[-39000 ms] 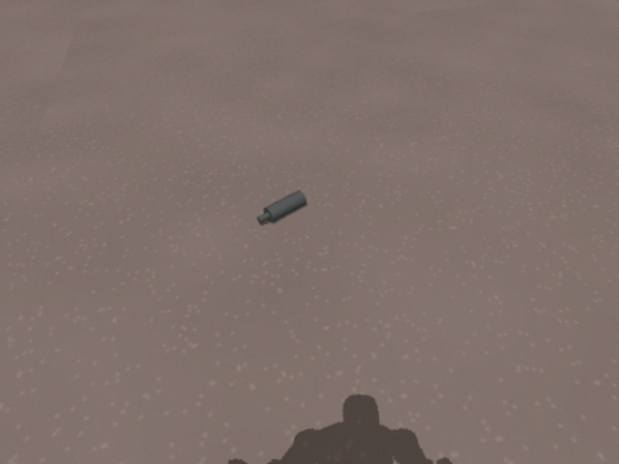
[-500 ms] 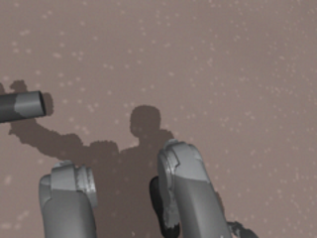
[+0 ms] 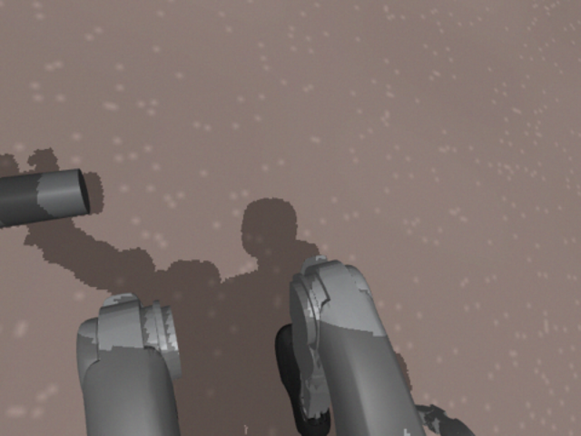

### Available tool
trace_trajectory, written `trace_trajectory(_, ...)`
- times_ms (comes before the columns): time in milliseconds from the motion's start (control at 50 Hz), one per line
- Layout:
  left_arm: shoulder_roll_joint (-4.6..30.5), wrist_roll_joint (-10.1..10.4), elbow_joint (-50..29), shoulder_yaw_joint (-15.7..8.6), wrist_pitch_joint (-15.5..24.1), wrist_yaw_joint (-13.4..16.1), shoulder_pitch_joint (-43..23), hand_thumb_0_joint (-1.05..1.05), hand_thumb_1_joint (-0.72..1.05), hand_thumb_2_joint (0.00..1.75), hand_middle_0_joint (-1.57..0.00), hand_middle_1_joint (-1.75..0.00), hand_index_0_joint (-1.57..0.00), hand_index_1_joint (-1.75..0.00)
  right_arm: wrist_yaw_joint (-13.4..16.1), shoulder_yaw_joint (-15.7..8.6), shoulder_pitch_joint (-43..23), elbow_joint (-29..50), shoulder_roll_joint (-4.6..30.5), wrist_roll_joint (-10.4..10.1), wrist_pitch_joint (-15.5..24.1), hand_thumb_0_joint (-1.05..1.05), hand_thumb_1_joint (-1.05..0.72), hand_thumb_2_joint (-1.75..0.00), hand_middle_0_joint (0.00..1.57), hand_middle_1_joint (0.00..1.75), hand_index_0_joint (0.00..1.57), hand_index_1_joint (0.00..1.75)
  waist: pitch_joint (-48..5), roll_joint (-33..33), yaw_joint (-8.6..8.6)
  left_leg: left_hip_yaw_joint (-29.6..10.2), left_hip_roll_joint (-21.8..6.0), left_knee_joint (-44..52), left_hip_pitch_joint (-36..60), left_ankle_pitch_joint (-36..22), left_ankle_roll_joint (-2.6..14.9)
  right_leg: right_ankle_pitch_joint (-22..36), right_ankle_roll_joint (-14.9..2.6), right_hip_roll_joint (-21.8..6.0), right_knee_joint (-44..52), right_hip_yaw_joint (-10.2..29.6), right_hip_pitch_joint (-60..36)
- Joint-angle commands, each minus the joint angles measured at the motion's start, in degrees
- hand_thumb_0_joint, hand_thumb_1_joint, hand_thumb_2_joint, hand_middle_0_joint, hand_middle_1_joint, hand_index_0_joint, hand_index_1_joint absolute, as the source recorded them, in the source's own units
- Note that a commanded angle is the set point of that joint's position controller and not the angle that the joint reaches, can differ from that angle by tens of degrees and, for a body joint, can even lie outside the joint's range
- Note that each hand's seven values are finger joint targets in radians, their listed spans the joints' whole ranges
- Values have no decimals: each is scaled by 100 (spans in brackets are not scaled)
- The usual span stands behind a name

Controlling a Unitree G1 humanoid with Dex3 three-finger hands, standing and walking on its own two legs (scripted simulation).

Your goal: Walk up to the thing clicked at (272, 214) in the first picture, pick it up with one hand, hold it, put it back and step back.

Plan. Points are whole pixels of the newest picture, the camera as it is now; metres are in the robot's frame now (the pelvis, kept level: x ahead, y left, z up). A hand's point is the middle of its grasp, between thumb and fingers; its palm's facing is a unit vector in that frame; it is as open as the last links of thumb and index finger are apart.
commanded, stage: approach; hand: left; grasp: from above
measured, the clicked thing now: out of the picture +0.48 +0.36 -0.29
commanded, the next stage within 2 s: close in in 0.74 s
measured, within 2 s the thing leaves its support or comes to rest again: neither
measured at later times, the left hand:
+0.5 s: hand (0, 160) +0.50 +0.30 -0.16, palm faces -0.38 -0.05 -0.92, open 14.2 cm
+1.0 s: hand out of the picture +0.48 +0.33 -0.15, palm faces -0.42 -0.08 -0.90, open 14.2 cm
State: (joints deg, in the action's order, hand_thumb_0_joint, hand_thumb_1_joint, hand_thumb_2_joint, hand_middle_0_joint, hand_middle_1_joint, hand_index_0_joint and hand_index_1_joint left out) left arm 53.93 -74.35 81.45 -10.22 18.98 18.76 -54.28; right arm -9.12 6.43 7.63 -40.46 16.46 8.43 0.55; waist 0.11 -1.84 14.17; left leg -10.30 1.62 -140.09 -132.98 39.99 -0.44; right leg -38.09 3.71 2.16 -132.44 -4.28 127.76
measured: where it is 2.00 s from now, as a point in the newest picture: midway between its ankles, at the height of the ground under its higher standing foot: (237, 426)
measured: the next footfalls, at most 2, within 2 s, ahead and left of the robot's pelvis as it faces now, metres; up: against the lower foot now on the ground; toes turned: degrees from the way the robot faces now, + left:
none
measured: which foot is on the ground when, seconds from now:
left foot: down 0.00-1.00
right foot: down 0.00-1.00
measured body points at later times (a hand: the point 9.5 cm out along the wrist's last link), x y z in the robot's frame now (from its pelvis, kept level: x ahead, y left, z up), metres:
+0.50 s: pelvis +0.00 +0.00 +0.00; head +0.25 +0.08 +0.36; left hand +0.52 +0.30 -0.11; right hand +0.02 -0.27 -0.08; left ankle +0.07 +0.12 -0.29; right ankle +0.11 -0.13 -0.29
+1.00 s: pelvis +0.00 +0.00 +0.01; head +0.24 +0.11 +0.38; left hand +0.50 +0.33 -0.10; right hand +0.08 -0.28 -0.07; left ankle +0.07 +0.12 -0.29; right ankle +0.11 -0.13 -0.29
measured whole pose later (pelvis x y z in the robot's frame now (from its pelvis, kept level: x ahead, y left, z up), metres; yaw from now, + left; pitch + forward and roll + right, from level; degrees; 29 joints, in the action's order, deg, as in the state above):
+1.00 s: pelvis +0.00 +0.00 +0.01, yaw +0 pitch +33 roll -12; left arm 50.0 -73.1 81.7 -2.5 15.3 17.6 -59.9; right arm -8.1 6.8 6.9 -37.7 18.2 7.3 0.2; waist -1.3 -1.2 15.9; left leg -10.2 1.7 -138.4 -132.4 39.9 0.2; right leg -38.1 2.7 1.8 -130.4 -4.5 126.6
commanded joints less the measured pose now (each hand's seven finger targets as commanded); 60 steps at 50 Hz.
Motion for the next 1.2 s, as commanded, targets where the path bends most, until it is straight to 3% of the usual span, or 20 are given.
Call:
trace_trajectory(0, 1437, 160, -911, -62, 25, 189, -1432, 0, -59, 105, -7, -103, -5, -105, 111, -521, 1102, 29, 1559, -5, -26, 0, -90, -90, 20, 30, 20, 30, -3725, 2290, -34, 489, -89, 1752, 3249, -988, 137, 1024, -527, 46, 1116, -633, -1415)
trace_trajectory(80, 1121, 118, -1112, 244, 43, 212, -1868, 0, -58, 104, -7, -105, -6, -105, 112, -539, 1271, -32, 1528, -7, -10, 0, -90, -90, 20, 30, 20, 30, -3882, 2204, 185, 546, -97, 1632, 3285, -1104, 158, 1187, -515, 80, 1210, -616, -1532)
trace_trajectory(140, 636, 177, -991, 621, 31, 317, -2499, 0, -59, 105, -6, -105, -6, -106, 129, -501, 1307, -110, 1518, 4, 37, 0, -91, -90, 20, 30, 20, 30, -3612, 2169, 478, 502, -111, 1621, 3117, -834, 168, 1050, -522, 91, 1262, -656, -1296)
trace_trajectory(320, 1387, -365, 119, 257, -483, 926, -2843, 0, -61, 107, -7, -103, -5, -105, 191, -249, 1360, -17, 1602, 68, 155, 0, -91, -90, 20, 30, 20, 30, -3738, 2526, 430, 606, -72, 1645, 3131, -1041, 138, 1223, -566, 94, 1088, -664, -1341)
trace_trajectory(400, 1564, -239, 265, 95, -891, 932, -2349, 0, -61, 108, -7, -102, -5, -104, 178, -201, 1264, 144, 1619, 14, 182, 0, -91, -90, 20, 30, 20, 30, -3953, 2490, 254, 700, -68, 1615, 3117, -1257, 179, 1426, -575, 97, 1097, -588, -1654)
trace_trajectory(500, 1689, 233, 102, 74, -1158, 488, -1821, 0, -60, 105, -7, -102, -6, -103, 161, -187, 1214, 241, 1618, -106, 183, 0, -90, -90, 20, 30, 20, 30, -3868, 1867, 212, 742, -57, 1492, 2487, -1167, 306, 1391, -488, 109, 1183, -472, -2168)
trace_trajectory(520, 1759, 307, -8, 77, -1155, 373, -1696, 0, -60, 105, -7, -103, -6, -104, 167, -158, 1178, 240, 1591, -110, 180, 0, -90, -90, 20, 30, 20, 30, -3928, 1807, 148, 742, -62, 1453, 2396, -1182, 327, 1420, -464, 120, 1201, -448, -2345)
trace_trajectory(580, 1783, 581, -409, -15, -962, 18, -1689, 0, -61, 104, -7, -103, -6, -104, 173, -235, 1297, 250, 1694, -95, 181, 0, -91, -90, 20, 30, 20, 30, -3773, 1697, 258, 697, -66, 1437, 2333, -1093, 290, 1241, -489, 82, 1254, -479, -2323)
trace_trajectory(660, 1894, 638, -1396, -117, -445, -271, -2083, 0, -61, 105, -7, -104, -6, -106, 185, -315, 1530, 158, 1650, -8, 115, 0, -91, -90, 20, 30, 20, 30, -4132, 1986, 271, 689, -97, 1348, 2650, -1124, 206, 1187, -508, 94, 1372, -486, -2482)
trace_trajectory(680, 1804, 625, -1630, -119, -330, -298, -2073, 0, -61, 106, -7, -104, -5, -105, 193, -383, 1612, 154, 1705, 4, 104, 0, -91, -90, 20, 30, 20, 30, -4129, 2102, 290, 663, -89, 1333, 2800, -1173, 161, 1176, -549, 79, 1366, -528, -2333)
trace_trajectory(720, 1100, 650, -1984, 288, -150, -369, -1884, 0, -61, 108, -7, -104, -5, -106, 196, -485, 1609, 164, 1674, -18, 66, 0, -91, -90, 20, 30, 20, 30, -4259, 2418, 354, 616, -124, 1419, 3253, -1294, 80, 1269, -582, 75, 1335, -565, -2102)
trace_trajectory(780, 1113, 553, -2271, 312, -94, -258, -2234, 0, -61, 111, -8, -103, -5, -106, 216, -607, 1676, 111, 1672, -16, -10, 0, -91, -90, 20, 30, 20, 30, -4352, 2618, 354, 567, -145, 1553, 3694, -1416, 40, 1342, -600, 72, 1362, -605, -1847)
trace_trajectory(820, 865, 482, -1811, 520, -160, -168, -2389, 0, -60, 118, -9, -106, -6, -109, 201, -581, 1618, 39, 1590, -52, -66, 0, -91, -90, 20, 30, 20, 30, -4075, 2509, 417, 572, -142, 1644, 3479, -1182, 68, 1218, -595, 82, 1378, -622, -1663)
trace_trajectory(900, 706, 221, -677, 642, -368, 65, -2020, 0, -61, 106, -6, -100, -5, -102, 179, -407, 1496, 32, 1575, -93, -100, 0, -90, -90, 20, 30, 20, 30, -3355, 2176, 377, 470, -112, 1766, 3164, -1153, 111, 1222, -589, 77, 1279, -728, -1337)
trace_trajectory(980, 847, 30, -6, 621, -485, 166, -1953, 0, -58, 103, -7, -103, -7, -104, 145, -269, 1329, 168, 1615, -84, -98, 0, -90, -90, 20, 30, 20, 30, -3188, 1969, 398, 425, -77, 1787, 3032, -1295, 144, 1365, -573, 53, 1188, -721, -1362)
trace_trajectory(1060, 1278, -46, -298, 396, -405, 348, -2544, 0, -56, 101, -7, -105, -7, -104, 116, -180, 1331, 276, 1664, -29, -15, 0, -90, -90, 20, 30, 20, 30, -3631, 2193, 498, 480, -78, 1648, 3222, -1500, 163, 1559, -539, 60, 1148, -678, -1679)
trace_trajectory(1120, 1498, -79, -147, 274, -309, 509, -2637, 0, -59, 103, -6, -101, -5, -103, 112, -145, 1254, 352, 1698, 11, 67, 0, -90, -90, 20, 30, 20, 30, -3504, 2221, 604, 463, -88, 1602, 3057, -1147, 170, 1285, -548, 85, 1114, -697, -1565)
trace_trajectory(1140, 1341, -112, 229, 381, -318, 567, -2478, 0, -57, 102, -6, -102, -5, -103, 125, -93, 1200, 338, 1694, 39, 84, 0, -90, -90, 20, 30, 20, 30, -3438, 2196, 584, 493, -76, 1620, 2948, -962, 174, 1138, -546, 91, 1159, -685, -1530)
trace_trajectory(1160, 1239, -123, 430, 446, -297, 610, -2410, 0, -58, 104, -6, -100, -5, -102, 121, -83, 1214, 307, 1691, 53, 127, 0, -90, -90, 20, 30, 20, 30, -3141, 2129, 724, 456, -96, 1603, 2841, -752, 174, 957, -540, 103, 1139, -719, -1346)
trace_trajectory(1180, 1330, -152, 320, 414, -258, 655, -2523, 0, -57, 102, -6, -101, -5, -102, 124, -76, 1253, 281, 1713, 89, 174, 0, -90, -90, 20, 30, 20, 30, -3127, 2196, 746, 499, -88, 1560, 2812, -680, 192, 897, -521, 107, 1199, -710, -1373)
